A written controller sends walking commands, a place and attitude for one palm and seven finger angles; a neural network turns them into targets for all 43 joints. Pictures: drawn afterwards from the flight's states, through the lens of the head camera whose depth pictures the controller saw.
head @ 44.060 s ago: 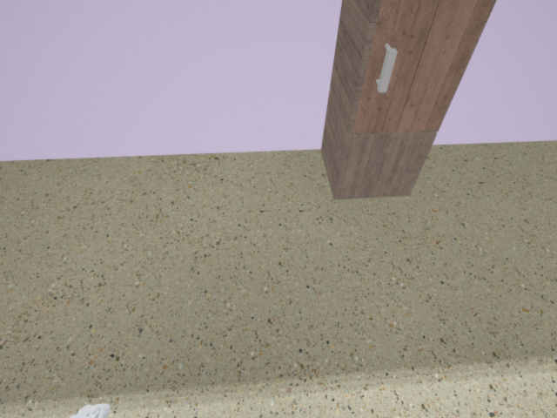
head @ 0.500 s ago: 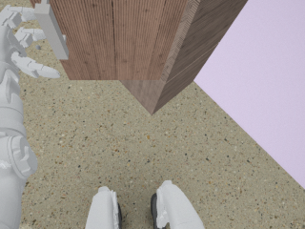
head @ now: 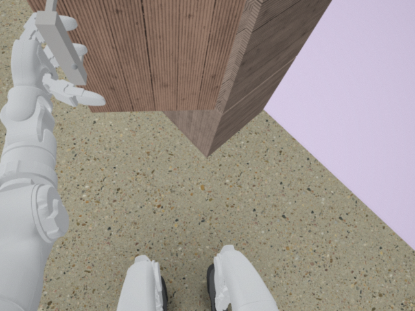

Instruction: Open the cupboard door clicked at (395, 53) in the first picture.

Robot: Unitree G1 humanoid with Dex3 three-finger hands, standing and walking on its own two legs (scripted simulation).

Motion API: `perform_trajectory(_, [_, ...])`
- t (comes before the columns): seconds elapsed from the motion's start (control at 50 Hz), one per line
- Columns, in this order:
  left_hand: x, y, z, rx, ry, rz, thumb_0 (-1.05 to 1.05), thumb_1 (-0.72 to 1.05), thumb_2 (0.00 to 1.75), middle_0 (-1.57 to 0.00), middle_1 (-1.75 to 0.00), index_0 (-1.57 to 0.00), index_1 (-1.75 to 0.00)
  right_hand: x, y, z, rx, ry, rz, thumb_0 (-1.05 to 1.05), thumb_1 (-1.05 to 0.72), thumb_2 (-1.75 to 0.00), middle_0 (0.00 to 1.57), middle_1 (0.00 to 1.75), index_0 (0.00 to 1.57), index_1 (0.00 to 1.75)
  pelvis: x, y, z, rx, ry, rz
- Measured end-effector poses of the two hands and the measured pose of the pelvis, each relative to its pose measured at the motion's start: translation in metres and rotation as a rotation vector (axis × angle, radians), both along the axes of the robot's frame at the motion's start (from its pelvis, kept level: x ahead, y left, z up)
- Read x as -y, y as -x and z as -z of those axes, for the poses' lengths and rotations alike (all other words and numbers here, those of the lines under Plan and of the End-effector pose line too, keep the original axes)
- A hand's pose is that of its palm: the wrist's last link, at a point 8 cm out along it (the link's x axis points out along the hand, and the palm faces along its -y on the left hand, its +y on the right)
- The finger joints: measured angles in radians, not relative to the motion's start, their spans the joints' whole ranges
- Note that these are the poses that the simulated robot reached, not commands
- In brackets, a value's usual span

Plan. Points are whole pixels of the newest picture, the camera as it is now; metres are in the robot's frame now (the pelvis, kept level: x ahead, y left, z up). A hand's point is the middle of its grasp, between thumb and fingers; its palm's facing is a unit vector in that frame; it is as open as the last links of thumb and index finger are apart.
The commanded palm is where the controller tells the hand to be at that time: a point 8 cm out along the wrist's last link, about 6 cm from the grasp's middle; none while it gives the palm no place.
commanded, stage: slide the fingers in behind the handle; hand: left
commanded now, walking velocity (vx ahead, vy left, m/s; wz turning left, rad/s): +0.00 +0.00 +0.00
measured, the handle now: (66, 42) +0.59 +0.20 +0.05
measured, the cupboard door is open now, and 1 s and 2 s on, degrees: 53 53 77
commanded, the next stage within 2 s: close the thumb around the handle in 0.48 s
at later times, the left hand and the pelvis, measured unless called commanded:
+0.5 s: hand (78, 67) +0.54 +0.17 +0.06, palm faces +0.01 -1.00 -0.03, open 14.2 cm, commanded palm +0.51 +0.20 +0.06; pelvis +0.01 -0.01 +0.00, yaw +1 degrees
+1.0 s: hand (76, 68) +0.54 +0.18 +0.06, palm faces -0.01 -1.00 -0.01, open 9.2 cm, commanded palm +0.51 +0.21 +0.06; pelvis +0.01 +0.00 +0.00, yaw +0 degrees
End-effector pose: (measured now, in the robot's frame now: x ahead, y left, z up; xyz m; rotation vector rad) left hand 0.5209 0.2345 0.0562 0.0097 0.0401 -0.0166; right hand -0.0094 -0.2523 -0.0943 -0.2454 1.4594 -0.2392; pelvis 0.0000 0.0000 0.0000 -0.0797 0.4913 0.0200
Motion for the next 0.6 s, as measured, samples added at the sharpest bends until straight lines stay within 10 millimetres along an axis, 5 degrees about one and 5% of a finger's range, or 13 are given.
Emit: perform_trajectory(0.6, [0.008, 0.005, -0.002, -0.001, -0.014, -0.017, -0.01, -0.50, 0.30, -0.27, -1.20, -0.25, -1.20, 0.014, -0.016, -0.002, 0.011, -0.001, -0.015, 0.00, -0.90, -0.90, 0.21, 0.30, 0.20, 0.30, 0.008, -0.008, -0.006, 0.008, -0.012, -0.008])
